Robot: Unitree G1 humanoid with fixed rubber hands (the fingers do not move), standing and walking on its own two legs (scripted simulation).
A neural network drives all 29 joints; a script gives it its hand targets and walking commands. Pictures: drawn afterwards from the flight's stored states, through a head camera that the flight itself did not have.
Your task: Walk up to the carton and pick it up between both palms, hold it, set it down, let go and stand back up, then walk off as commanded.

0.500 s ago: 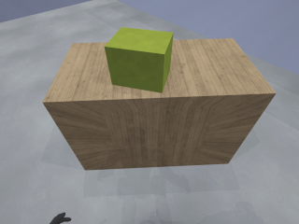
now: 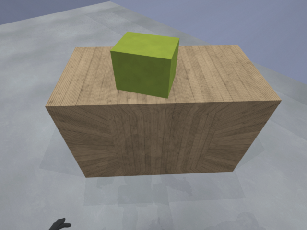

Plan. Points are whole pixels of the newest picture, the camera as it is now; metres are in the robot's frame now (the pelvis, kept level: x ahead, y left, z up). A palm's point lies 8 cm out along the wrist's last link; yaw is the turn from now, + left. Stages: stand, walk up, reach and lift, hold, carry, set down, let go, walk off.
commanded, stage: walk off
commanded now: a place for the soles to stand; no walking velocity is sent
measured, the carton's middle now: (147, 64) +0.79 +0.01 +0.03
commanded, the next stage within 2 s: stand in 0.04 s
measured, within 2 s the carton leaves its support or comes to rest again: neither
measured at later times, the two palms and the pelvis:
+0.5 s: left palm out of the picture +0.11 +0.29 -0.09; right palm out of the picture +0.03 -0.31 -0.11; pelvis -0.01 +0.00 +0.00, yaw +0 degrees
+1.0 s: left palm out of the picture +0.10 +0.28 -0.09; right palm out of the picture +0.04 -0.31 -0.10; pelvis -0.01 -0.01 +0.01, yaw +0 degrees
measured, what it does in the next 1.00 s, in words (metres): stands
